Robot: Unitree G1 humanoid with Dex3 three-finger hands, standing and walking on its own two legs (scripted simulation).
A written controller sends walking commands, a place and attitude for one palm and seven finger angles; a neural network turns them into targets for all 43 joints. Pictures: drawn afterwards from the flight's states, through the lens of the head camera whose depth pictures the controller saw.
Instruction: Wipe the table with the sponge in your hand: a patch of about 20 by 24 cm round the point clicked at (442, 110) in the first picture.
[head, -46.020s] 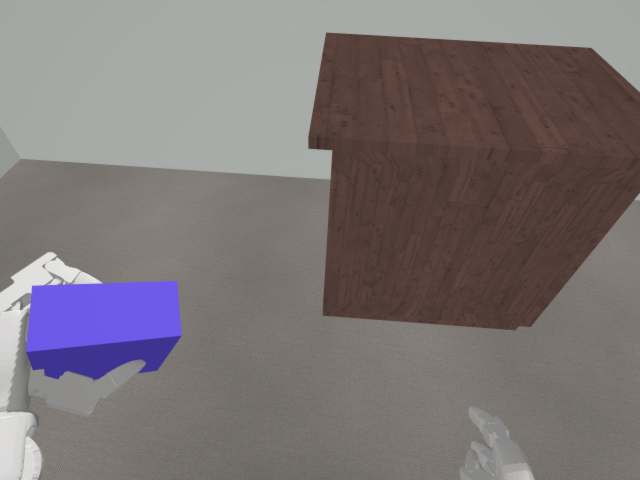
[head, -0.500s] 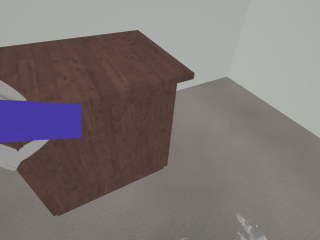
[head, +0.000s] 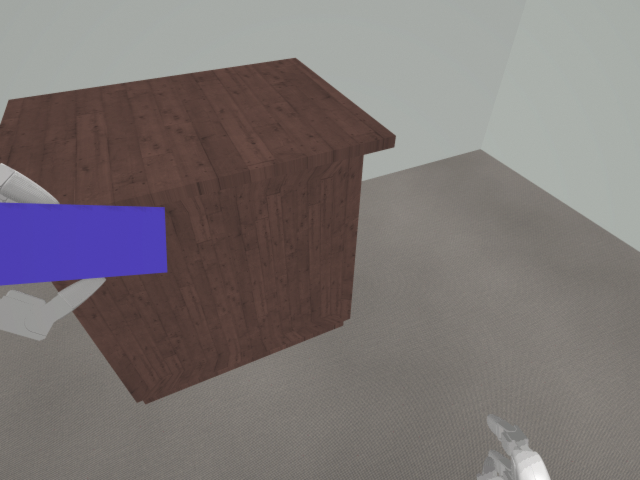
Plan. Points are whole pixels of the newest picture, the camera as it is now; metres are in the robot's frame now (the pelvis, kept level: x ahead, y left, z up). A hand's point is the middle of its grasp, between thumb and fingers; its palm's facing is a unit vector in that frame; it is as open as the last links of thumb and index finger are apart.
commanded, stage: stop stepping back and stand still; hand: left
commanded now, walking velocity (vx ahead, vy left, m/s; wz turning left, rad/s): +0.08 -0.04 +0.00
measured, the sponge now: (95, 245) +0.24 +0.21 +0.25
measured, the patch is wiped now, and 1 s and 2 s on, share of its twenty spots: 1.00 1.00 1.00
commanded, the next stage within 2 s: stand and wait in 1.06 s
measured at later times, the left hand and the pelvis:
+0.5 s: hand (36, 232) +0.24 +0.25 +0.27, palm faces +0.48 -0.80 -0.37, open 9.6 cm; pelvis +0.03 +0.02 +0.01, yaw +1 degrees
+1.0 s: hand (17, 231) +0.24 +0.27 +0.27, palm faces +0.48 -0.80 -0.36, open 9.6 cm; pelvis +0.03 +0.03 +0.02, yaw +0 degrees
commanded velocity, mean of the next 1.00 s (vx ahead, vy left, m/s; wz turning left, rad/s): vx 0.00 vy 0.00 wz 0.00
